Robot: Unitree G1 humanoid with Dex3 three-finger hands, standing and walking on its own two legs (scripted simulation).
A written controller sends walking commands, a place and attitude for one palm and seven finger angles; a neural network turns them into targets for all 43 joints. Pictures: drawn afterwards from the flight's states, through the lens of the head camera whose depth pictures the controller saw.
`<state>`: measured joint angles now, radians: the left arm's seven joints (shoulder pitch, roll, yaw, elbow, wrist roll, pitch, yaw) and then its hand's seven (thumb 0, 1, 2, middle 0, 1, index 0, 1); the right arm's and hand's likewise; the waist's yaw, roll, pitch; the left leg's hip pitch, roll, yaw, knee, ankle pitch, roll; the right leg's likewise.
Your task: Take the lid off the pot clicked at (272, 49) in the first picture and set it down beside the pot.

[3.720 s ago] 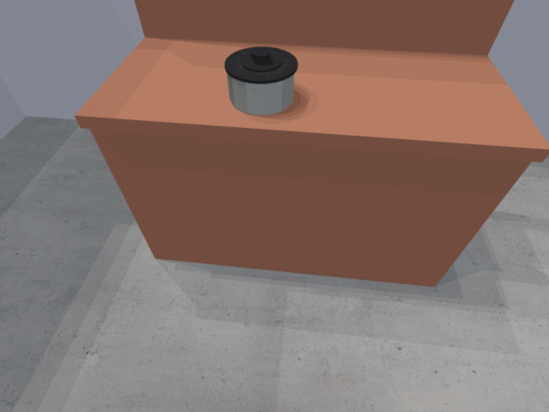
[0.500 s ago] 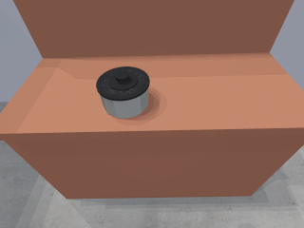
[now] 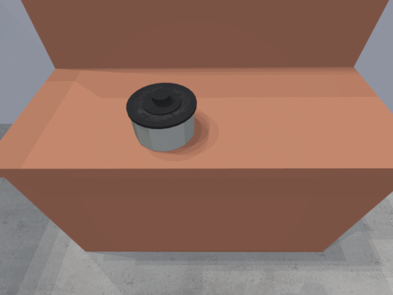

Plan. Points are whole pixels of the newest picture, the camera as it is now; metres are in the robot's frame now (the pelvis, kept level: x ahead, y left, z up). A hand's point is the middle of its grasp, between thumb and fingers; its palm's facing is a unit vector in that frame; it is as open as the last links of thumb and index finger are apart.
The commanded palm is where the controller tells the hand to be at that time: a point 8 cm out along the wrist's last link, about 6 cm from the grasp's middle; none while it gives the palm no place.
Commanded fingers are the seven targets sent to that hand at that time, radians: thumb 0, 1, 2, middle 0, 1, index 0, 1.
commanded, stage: look again from close up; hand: left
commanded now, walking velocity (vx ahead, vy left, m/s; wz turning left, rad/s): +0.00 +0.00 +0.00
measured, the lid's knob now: (160, 96) +0.57 +0.13 +0.10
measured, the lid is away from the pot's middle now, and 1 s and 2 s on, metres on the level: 0.00 0.00 0.00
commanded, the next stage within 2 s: shuffle to correct the standing spot in 0.02 s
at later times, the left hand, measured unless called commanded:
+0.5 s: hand out of the picture +0.02 +0.18 -0.18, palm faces +0.04 -0.98 -0.20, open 7.4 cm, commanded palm none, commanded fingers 0.00 0.90 0.90 -0.20 -0.30 -0.20 -0.30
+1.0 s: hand out of the picture +0.16 +0.19 -0.18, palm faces +0.09 -0.98 -0.18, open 7.4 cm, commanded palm none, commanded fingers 0.00 0.90 0.90 -0.20 -0.30 -0.20 -0.30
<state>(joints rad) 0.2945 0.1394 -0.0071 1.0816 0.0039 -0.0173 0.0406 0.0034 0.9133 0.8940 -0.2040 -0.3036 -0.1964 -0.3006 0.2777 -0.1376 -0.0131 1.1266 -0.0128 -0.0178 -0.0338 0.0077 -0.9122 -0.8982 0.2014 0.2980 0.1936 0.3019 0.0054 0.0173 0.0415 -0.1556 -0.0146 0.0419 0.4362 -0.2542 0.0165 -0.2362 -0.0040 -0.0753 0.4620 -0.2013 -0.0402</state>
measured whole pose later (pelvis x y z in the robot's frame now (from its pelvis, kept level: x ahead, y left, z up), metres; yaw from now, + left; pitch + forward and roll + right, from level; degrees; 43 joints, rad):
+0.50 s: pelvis +0.04 +0.01 -0.01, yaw +0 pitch +0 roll +1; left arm 0.36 0.15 0.02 1.08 0.02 -0.01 0.02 0.00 0.90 0.89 -0.20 -0.30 -0.20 -0.30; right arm 0.40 -0.09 -0.03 1.13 -0.02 -0.03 -0.03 0.01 -0.91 -0.90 0.20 0.30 0.19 0.30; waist 0.00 -0.01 0.01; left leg -0.16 -0.03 0.05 0.50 -0.35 0.03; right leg -0.27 -0.02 -0.06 0.59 -0.33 -0.04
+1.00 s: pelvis +0.15 +0.02 +0.00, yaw +2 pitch +0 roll +0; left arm 0.25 0.16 0.03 1.05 0.00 0.01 0.04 0.00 0.90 0.89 -0.20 -0.30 -0.20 -0.30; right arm 0.19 -0.14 -0.04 1.04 -0.02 -0.03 -0.05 0.01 -0.95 -0.90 0.20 0.30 0.20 0.30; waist 0.01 -0.03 0.10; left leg -0.26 0.01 0.07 0.51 -0.25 0.02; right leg -0.31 -0.02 -0.01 0.85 -0.52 0.00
